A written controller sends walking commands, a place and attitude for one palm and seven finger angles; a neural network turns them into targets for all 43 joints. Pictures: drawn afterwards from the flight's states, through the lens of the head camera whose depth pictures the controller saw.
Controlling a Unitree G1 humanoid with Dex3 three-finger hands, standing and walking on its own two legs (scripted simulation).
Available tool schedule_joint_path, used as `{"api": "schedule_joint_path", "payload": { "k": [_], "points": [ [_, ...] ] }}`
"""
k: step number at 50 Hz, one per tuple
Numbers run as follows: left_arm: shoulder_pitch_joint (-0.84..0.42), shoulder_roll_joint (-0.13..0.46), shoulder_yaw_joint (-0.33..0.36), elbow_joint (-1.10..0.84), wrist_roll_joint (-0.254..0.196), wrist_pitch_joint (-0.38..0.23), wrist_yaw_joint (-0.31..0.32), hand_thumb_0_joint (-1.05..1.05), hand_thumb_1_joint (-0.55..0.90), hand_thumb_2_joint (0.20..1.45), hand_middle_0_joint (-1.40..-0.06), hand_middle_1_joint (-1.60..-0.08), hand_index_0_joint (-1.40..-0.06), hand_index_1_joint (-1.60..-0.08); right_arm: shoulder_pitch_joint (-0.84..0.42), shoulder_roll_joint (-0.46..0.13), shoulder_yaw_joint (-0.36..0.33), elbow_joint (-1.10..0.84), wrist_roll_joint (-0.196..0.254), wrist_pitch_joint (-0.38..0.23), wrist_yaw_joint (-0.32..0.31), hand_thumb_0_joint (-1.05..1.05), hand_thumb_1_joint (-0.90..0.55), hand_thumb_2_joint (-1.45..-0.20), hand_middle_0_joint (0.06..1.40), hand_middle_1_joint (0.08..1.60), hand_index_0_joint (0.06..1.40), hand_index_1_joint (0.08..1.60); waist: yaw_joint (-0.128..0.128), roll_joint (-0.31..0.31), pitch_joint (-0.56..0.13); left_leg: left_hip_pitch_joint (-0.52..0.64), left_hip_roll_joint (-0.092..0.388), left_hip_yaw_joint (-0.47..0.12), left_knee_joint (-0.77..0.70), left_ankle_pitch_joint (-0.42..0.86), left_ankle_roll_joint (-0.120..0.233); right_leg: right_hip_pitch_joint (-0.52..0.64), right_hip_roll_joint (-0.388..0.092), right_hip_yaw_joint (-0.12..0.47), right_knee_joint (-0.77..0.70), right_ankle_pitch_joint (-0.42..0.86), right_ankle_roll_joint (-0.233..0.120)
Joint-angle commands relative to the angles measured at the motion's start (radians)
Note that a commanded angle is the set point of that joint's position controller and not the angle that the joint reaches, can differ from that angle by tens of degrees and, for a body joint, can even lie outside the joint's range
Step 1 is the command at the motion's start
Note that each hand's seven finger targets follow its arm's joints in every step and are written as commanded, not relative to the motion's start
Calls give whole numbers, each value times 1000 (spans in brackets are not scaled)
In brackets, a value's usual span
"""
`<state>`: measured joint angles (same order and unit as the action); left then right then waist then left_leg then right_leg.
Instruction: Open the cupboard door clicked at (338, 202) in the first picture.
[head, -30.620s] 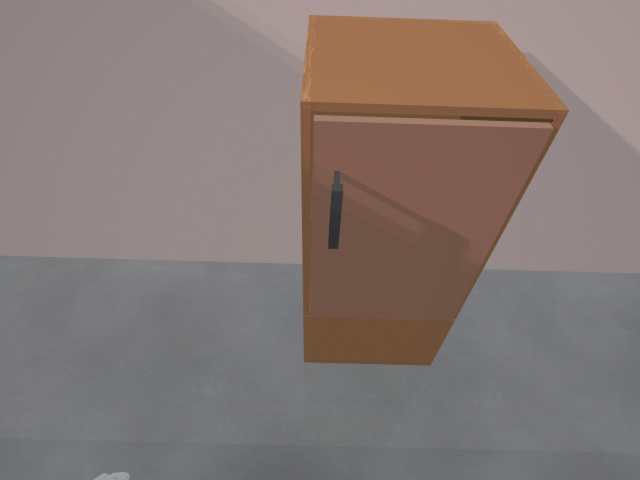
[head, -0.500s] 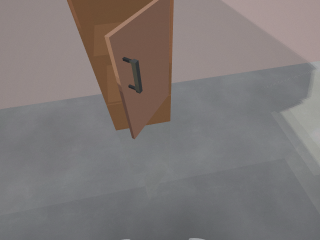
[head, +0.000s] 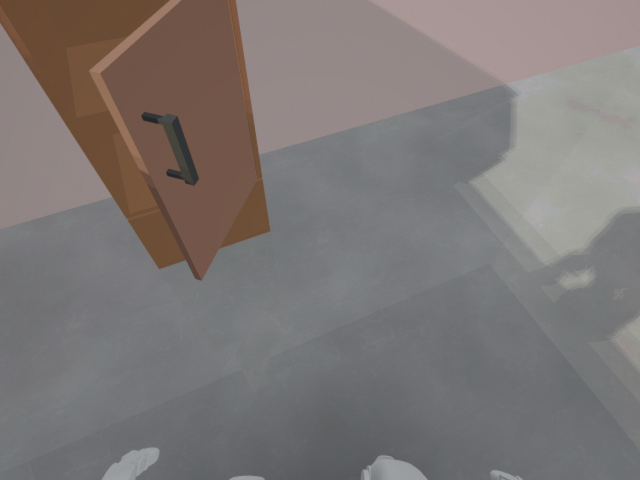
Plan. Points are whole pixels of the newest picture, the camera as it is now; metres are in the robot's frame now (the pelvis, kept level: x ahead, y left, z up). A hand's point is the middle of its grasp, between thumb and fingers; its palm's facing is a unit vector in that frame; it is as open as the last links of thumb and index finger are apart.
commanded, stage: walk to a spot facing it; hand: left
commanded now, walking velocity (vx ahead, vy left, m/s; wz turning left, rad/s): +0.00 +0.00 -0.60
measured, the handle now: (171, 150) +0.61 +0.32 -0.02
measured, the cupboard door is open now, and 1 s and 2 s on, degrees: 49 49 49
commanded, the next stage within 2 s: none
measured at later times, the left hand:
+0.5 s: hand (244, 433) +0.19 +0.13 -0.16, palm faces -0.31 -0.92 -0.24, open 7.4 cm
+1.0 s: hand (361, 324) +0.36 -0.04 -0.15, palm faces -0.60 -0.77 -0.21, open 7.4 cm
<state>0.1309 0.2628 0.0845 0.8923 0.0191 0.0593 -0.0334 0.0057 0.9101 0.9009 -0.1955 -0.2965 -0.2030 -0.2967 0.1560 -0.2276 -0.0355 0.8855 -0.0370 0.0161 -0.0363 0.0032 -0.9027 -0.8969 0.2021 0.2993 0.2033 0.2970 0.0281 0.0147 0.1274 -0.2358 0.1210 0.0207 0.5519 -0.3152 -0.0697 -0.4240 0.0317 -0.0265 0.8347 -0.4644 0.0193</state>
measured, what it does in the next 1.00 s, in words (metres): walks ahead, turning right: right foot, then right foot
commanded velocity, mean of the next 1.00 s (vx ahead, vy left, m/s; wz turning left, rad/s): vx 0.25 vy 0.00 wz -0.52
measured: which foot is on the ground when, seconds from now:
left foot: down 0.00-0.46, up 0.48-0.72, down 0.74-1.00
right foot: up 0.00-0.04, down 0.06-0.24, up 0.26-0.46, down 0.48-0.74, up 0.76-1.00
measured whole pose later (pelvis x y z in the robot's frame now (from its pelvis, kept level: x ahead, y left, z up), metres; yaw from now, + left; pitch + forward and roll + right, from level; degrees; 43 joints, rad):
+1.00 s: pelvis +0.15 -0.13 +0.00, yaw -36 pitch +2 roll +0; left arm 0.10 0.24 0.07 0.91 0.03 0.01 -0.07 0.01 0.91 0.90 -0.19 -0.30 -0.20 -0.30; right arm 0.36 -0.20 -0.03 0.97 -0.04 -0.05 0.00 0.00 -0.90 -0.90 0.20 0.30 0.20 0.30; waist -0.03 0.01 0.09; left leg -0.13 0.17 0.17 0.46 -0.33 -0.09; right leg -0.47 -0.05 -0.10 0.73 -0.31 -0.01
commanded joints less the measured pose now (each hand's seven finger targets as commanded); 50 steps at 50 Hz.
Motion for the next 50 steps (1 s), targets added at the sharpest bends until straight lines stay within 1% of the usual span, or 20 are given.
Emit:
{"api": "schedule_joint_path", "payload": {
  "k": [1,2,3,10,11,12,13,14,17,20,22,24,26,35,36,37,38,45,48,50],
  "points": [
    [139,140,33,-47,-1,-33,-2,0,900,900,-200,-300,-200,-300,-6,-200,-63,-89,14,-1,-6,0,-900,-900,200,300,200,300,32,3,-159,-146,73,57,174,215,55,350,-78,69,-391,401,-46],
    [159,265,55,-45,11,-39,16,0,900,900,-200,-300,-200,-300,-15,-118,-48,-126,29,-1,2,0,-900,-900,200,300,200,300,37,-338,-172,-339,-77,131,403,-264,-5,400,-360,505,-508,590,-174],
    [194,292,56,-45,2,-36,24,0,900,900,-200,-300,-200,-300,-39,-150,-41,-134,31,8,-1,0,-900,-900,200,300,200,300,80,-283,-186,-319,-57,-13,545,-353,17,326,-426,558,-526,502,-271],
    [-20,192,36,-78,4,-20,39,0,900,900,-200,-300,-200,-300,130,-89,-29,-31,33,-6,0,0,-900,-900,200,300,200,300,-77,-122,-212,46,-91,27,6,-2,21,89,-188,371,-353,488,-149],
    [-28,151,25,-89,-7,-13,35,0,900,900,-200,-300,-200,-300,171,-136,-36,-20,26,-13,-7,0,-900,-900,200,300,200,300,-96,5,-206,158,-10,-66,-165,0,51,-38,-106,300,-272,310,-88],
    [-15,85,9,-111,-16,-7,21,0,900,900,-200,-300,-200,-300,166,-246,-54,-30,4,-22,-10,0,-900,-900,200,300,200,300,-86,317,-167,181,268,-392,-324,-30,155,-202,36,129,-23,-12,-11],
    [-45,115,14,-131,-11,-13,12,0,900,900,-200,-300,-200,-300,151,-285,-58,-53,0,-23,-19,0,-900,-900,200,300,200,300,-85,247,-145,48,398,-465,-347,16,256,-172,-7,91,179,-127,9],
    [-52,116,17,-131,0,-18,5,0,900,900,-200,-300,-200,-300,130,-265,-53,-68,-6,-32,-8,0,-900,-900,200,300,200,300,-69,127,-146,7,387,-456,-320,18,289,-150,-43,100,255,-99,7],
    [-68,64,6,-108,0,-20,-22,0,900,900,-200,-300,-200,-300,85,-222,-43,-57,-11,-31,-2,0,-900,-900,200,300,200,300,-45,226,-118,61,216,-105,-237,180,184,-110,-65,-5,118,-32,15],
    [-71,47,-3,-97,-2,-37,-35,0,900,900,-200,-300,-200,-300,149,-235,-49,-28,-9,-32,4,0,-900,-900,200,300,200,300,-72,220,-163,96,192,7,-144,212,141,47,-14,-104,-127,-34,-7],
    [69,88,16,-45,-2,-50,-30,0,900,900,-200,-300,-200,-300,118,-227,-51,-33,3,-31,10,0,-900,-900,200,300,200,300,1,98,-200,-64,136,90,49,71,83,341,5,-100,-362,120,-39],
    [273,276,61,8,-2,-60,8,0,900,900,-200,-300,-200,-300,-74,-127,-28,-142,19,-30,27,0,-900,-900,200,300,200,300,137,-323,-141,-543,-40,110,520,-386,1,527,-429,598,-612,104,-254],
    [176,237,50,-21,3,-68,25,0,900,900,-200,-300,-200,-300,-78,-152,-41,-134,20,-41,34,0,-900,-900,200,300,200,300,60,-204,-104,-541,10,-36,595,-236,11,381,-375,590,-602,-105,-291],
    [45,155,35,-23,1,-85,11,0,900,900,-200,-300,-200,-300,126,-98,-40,-27,18,-67,35,0,-900,-900,200,300,200,300,-84,-98,-134,137,-91,93,-53,62,13,21,-142,296,-428,97,-158],
    [28,94,22,-40,1,-83,6,0,900,900,-200,-300,-200,-300,243,-165,-54,8,12,-77,20,0,-900,-900,200,300,200,300,-143,72,-159,316,24,-60,-155,-79,52,-127,-61,233,-234,54,-113],
    [15,26,4,-73,-9,-82,-3,0,900,900,-200,-300,-200,-300,383,-284,-79,33,-15,-84,10,0,-900,-900,200,300,200,300,-195,370,-191,408,347,-479,-313,-286,176,-331,67,43,137,-148,-43],
    [-67,61,15,-117,-4,-91,-12,0,900,900,-200,-300,-200,-300,389,-285,-74,29,-9,-78,-2,0,-900,-900,200,300,200,300,-185,195,-139,314,441,-592,-390,-357,266,-368,-36,88,267,-130,-42],
    [-90,-17,-13,-70,6,-77,-48,0,900,900,-200,-300,-200,-300,232,-166,-38,29,-9,-92,16,0,-900,-900,200,300,200,300,-79,187,-127,140,185,68,-275,259,140,-121,-103,-67,-18,113,-20],
    [-61,-3,-9,-46,8,-73,-45,0,900,900,-200,-300,-200,-300,220,-177,-41,42,-6,-78,22,0,-900,-900,200,300,200,300,-57,161,-128,48,185,108,-228,173,127,95,-49,-133,-162,193,-30],
    [111,63,14,11,12,-78,-33,0,900,900,-200,-300,-200,-300,174,-157,-34,39,1,-69,27,0,-900,-900,200,300,200,300,43,55,-164,-110,126,167,6,164,82,401,-25,-110,-263,196,-66]
  ]
}}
